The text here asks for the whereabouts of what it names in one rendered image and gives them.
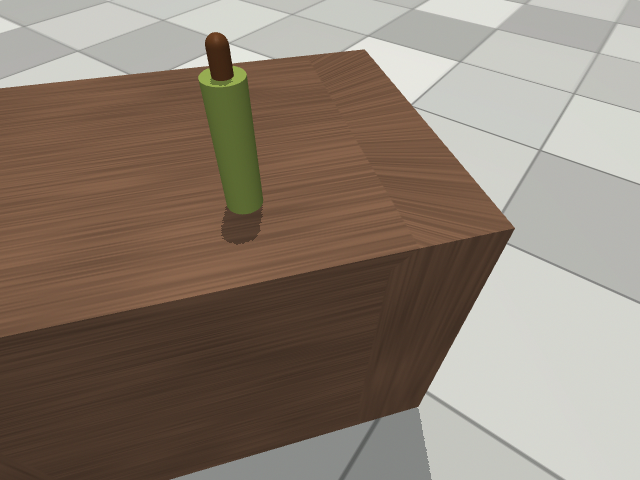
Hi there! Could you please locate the bottle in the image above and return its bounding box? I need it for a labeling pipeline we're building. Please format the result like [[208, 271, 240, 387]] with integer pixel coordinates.
[[198, 32, 263, 214]]

